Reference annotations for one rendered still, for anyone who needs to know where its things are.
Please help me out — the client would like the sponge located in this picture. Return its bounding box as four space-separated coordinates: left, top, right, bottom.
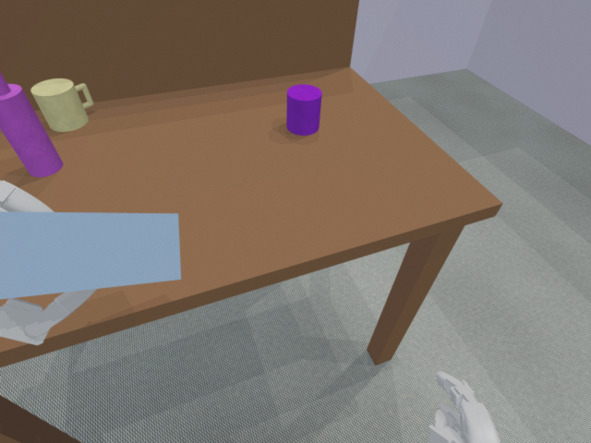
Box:
0 211 181 299

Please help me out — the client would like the robot left hand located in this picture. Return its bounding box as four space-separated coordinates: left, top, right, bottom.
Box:
0 180 97 345

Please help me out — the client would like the robot right hand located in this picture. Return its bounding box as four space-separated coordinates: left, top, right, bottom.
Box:
429 371 501 443

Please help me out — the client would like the table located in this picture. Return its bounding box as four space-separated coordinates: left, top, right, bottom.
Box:
0 0 503 443

